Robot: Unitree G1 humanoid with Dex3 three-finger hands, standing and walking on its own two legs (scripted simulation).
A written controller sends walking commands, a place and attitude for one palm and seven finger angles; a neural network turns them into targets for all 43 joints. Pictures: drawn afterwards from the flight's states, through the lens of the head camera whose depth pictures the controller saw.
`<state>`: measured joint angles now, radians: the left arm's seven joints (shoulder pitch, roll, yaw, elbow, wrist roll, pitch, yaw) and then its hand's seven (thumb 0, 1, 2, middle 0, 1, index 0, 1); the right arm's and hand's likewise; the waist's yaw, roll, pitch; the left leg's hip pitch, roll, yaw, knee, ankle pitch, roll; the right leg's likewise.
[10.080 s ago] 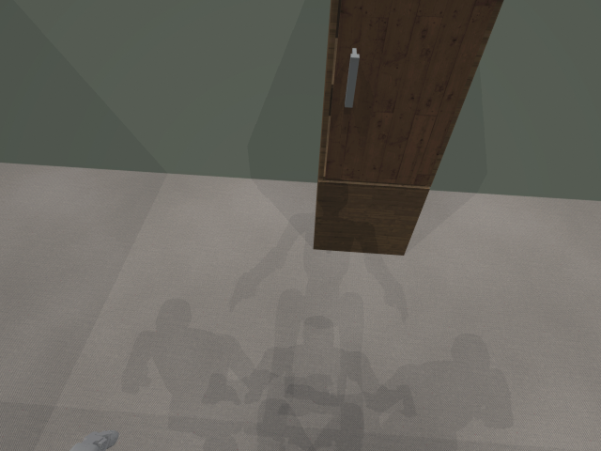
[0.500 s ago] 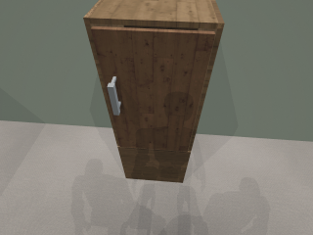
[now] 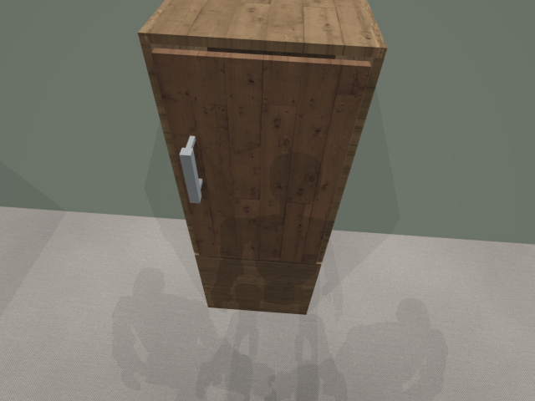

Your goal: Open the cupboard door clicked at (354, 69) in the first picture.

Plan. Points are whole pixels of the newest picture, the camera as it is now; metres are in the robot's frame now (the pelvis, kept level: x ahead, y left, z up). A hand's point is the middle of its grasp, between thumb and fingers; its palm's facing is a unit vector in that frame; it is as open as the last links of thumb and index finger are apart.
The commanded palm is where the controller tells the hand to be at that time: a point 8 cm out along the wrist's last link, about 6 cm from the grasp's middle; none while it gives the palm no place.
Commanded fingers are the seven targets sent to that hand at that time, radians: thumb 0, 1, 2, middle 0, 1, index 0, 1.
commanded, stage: raise the hand with hooked fingers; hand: left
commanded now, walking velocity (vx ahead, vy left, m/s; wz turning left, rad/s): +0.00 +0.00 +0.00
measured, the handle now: (193, 170) +0.52 +0.18 +0.02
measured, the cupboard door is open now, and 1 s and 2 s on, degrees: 0 0 0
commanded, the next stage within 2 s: none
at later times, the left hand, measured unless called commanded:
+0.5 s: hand (145, 395) +0.14 +0.19 -0.06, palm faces +0.04 -1.00 +0.00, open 8.7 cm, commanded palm +0.13 +0.25 -0.04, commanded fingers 0.00 0.36 0.67 -0.24 -0.64 -0.24 -0.64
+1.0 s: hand (119, 344) +0.20 +0.23 -0.01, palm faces +0.00 -1.00 -0.05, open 11.7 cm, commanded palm +0.17 +0.28 +0.00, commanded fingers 0.00 -0.22 0.42 -0.28 -1.02 -0.28 -1.02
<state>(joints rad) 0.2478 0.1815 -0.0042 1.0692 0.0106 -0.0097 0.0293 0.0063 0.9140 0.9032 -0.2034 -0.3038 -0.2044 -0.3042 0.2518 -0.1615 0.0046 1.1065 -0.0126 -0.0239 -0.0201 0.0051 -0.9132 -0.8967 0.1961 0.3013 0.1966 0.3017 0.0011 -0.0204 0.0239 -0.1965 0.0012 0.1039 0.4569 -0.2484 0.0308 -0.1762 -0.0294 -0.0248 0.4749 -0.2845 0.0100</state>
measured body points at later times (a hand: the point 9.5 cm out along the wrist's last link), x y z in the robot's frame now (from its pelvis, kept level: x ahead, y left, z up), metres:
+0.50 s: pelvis -0.04 -0.03 -0.09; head +0.01 -0.01 +0.36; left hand +0.14 +0.24 -0.06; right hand +0.21 -0.27 -0.11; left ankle +0.00 +0.10 -0.74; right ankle -0.02 -0.12 -0.74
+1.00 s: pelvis -0.03 -0.01 -0.06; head +0.03 -0.01 +0.38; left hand +0.19 +0.28 -0.01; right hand +0.12 -0.27 -0.15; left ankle +0.00 +0.10 -0.74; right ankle -0.02 -0.12 -0.74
